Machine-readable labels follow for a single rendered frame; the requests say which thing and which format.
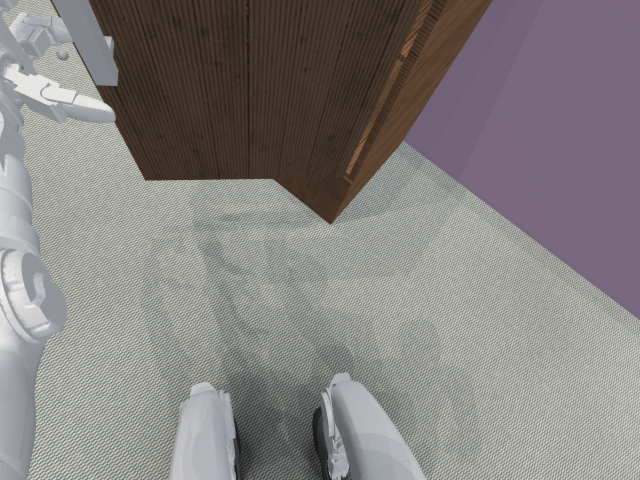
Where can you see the left robot thigh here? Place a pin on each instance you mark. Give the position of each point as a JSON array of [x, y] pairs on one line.
[[205, 428]]

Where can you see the handle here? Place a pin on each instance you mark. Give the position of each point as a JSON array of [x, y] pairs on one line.
[[95, 49]]

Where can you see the robot left upper arm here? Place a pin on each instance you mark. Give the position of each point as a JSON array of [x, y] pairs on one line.
[[32, 308]]

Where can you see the cupboard door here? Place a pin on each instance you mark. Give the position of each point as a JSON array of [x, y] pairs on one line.
[[249, 89]]

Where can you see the right robot foot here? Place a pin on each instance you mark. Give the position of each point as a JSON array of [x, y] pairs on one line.
[[320, 444]]

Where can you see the left robot hand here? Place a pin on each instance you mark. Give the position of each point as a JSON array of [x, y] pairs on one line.
[[26, 40]]

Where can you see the robot left forearm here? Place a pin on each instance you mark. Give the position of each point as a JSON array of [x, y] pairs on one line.
[[16, 203]]

